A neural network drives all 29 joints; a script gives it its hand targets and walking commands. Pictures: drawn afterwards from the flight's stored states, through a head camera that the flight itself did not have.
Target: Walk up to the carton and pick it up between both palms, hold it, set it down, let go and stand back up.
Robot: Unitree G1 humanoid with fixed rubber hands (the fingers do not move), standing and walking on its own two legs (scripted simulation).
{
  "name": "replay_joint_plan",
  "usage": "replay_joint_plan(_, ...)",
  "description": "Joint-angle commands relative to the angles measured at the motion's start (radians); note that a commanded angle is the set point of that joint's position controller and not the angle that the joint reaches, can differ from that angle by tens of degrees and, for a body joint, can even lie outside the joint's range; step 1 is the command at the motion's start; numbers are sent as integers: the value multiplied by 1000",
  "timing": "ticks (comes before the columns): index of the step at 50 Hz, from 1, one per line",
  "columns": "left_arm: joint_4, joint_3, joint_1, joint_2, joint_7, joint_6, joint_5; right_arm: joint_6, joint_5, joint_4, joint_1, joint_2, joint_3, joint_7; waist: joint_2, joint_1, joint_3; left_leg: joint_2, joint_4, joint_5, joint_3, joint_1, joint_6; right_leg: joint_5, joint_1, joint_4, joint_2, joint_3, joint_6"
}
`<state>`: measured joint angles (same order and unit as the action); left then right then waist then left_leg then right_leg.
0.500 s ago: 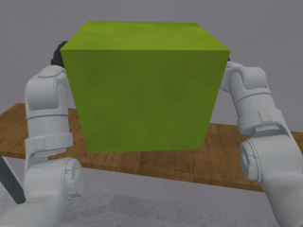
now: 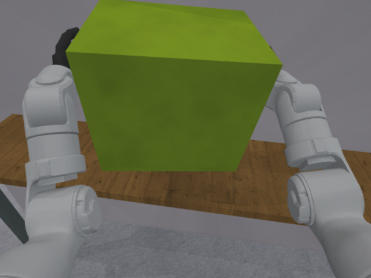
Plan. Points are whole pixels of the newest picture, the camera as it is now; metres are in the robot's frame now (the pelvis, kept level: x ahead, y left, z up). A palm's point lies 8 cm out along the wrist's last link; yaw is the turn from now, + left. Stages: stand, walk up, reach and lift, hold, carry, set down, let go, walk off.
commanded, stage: set down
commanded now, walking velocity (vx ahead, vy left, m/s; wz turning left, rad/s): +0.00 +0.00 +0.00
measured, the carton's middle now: (172, 90) +0.40 +0.02 +0.27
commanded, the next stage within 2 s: none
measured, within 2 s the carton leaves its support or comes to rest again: neither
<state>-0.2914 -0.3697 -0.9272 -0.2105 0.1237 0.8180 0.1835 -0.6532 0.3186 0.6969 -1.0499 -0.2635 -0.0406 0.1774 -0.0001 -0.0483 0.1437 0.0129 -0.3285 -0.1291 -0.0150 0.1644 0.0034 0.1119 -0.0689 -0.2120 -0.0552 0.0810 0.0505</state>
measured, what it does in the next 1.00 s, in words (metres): stands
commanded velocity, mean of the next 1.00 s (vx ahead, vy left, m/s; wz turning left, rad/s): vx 0.00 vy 0.00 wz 0.00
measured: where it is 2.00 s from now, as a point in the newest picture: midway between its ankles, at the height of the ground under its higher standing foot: outside the picture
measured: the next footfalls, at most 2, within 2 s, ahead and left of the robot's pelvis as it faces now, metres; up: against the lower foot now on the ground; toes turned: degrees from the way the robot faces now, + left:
none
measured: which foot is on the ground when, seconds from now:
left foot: down 0.00-1.00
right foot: down 0.00-1.00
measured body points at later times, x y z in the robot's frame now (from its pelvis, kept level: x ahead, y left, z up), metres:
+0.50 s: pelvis +0.02 +0.00 +0.00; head -0.01 +0.03 +0.45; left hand +0.41 +0.21 +0.26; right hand +0.42 -0.17 +0.22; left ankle +0.03 +0.11 -0.75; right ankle +0.01 -0.08 -0.75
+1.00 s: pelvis +0.02 +0.01 +0.00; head -0.02 +0.03 +0.45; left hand +0.42 +0.21 +0.25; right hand +0.42 -0.17 +0.22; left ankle +0.03 +0.11 -0.75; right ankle +0.01 -0.08 -0.75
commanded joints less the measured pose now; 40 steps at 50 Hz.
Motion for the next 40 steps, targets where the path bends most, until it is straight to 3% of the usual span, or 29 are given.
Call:
replay_joint_plan(1,159,307,-663,329,166,-90,-149,131,43,-340,-713,339,76,-65,30,-11,300,-33,28,109,1,-122,-3,-87,99,37,35,-53,-44)
replay_joint_plan(6,171,333,-627,358,152,-137,-139,212,-38,-383,-676,323,55,-79,54,-27,316,-33,28,121,3,-170,-11,-75,107,53,26,-26,-35)
replay_joint_plan(11,333,405,-534,383,125,-145,-155,266,-48,-532,-610,312,118,-73,75,-46,425,-35,-12,373,-12,-295,-38,-363,219,33,11,-8,-37)
replay_joint_plan(15,395,430,-504,378,109,-136,-163,274,-55,-549,-551,308,117,-78,80,-58,382,-34,-6,361,-16,-310,-40,-358,189,41,18,1,-46)
replay_joint_plan(19,441,453,-456,395,79,-138,-162,301,-62,-600,-531,299,138,-95,104,-48,431,-35,-18,393,-22,-346,-50,-395,201,29,16,2,-43)
replay_joint_plan(22,451,450,-425,387,68,-136,-156,305,-58,-591,-506,315,156,-104,88,-35,412,-37,-17,413,-21,-327,-47,-456,215,14,19,2,-55)
replay_joint_plan(28,448,457,-421,387,55,-141,-166,313,-47,-608,-506,312,167,-108,62,-35,421,-39,-26,437,-26,-328,-49,-477,198,0,12,0,-62)
replay_joint_plan(30,389,438,-398,385,59,-137,-162,306,-50,-583,-502,310,163,-108,50,-35,387,-37,-29,446,-32,-322,-46,-494,194,0,14,-3,-61)
replay_joint_plan(33,327,397,-411,367,68,-132,-137,286,-58,-503,-496,295,130,-118,46,-25,309,-37,-2,332,-28,-277,-45,-373,163,18,16,0,-60)
replay_joint_plan(37,300,385,-442,372,70,-155,-138,299,-73,-518,-533,311,127,-126,30,-20,378,-41,-3,348,-27,-283,-35,-405,170,2,15,1,-65)
replay_joint_plan(40,235,374,-458,372,78,-164,-124,295,-97,-456,-535,308,90,-134,49,-24,331,-39,-2,308,-27,-273,-43,-317,131,18,13,7,-57)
